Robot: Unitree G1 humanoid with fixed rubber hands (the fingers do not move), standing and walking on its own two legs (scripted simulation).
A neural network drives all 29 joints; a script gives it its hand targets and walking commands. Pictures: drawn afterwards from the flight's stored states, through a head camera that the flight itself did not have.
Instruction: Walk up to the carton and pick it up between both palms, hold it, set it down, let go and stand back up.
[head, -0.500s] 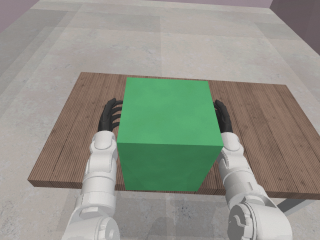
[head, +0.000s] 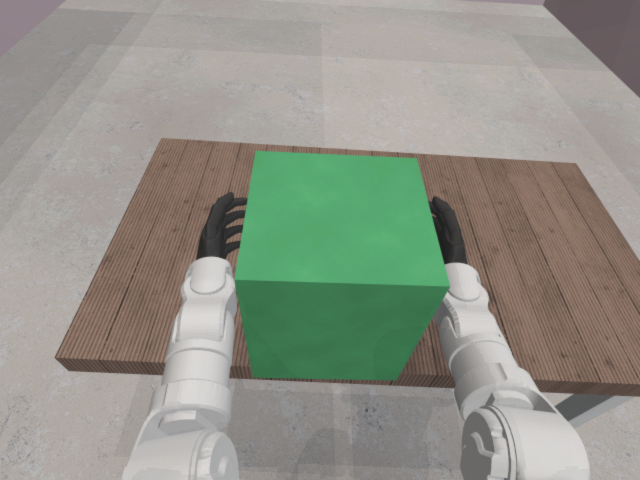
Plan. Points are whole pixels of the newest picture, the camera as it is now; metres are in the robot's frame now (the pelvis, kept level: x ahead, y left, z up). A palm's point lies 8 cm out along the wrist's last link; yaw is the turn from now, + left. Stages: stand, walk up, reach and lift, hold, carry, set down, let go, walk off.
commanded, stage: reach and lift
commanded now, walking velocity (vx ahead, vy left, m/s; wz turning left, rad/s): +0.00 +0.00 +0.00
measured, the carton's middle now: (330, 273) +0.38 +0.03 +0.04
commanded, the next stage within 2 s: none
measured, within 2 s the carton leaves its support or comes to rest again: leaves its support in 0.22 s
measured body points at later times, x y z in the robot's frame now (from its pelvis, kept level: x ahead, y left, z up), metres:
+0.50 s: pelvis -0.02 +0.00 +0.00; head -0.02 +0.03 +0.45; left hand +0.37 +0.17 +0.09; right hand +0.39 -0.14 +0.10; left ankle +0.02 +0.13 -0.75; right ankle -0.02 -0.10 -0.75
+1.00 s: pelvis -0.01 +0.01 +0.00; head -0.03 +0.04 +0.45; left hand +0.37 +0.18 +0.14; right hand +0.39 -0.12 +0.14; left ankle +0.02 +0.13 -0.75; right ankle -0.02 -0.10 -0.75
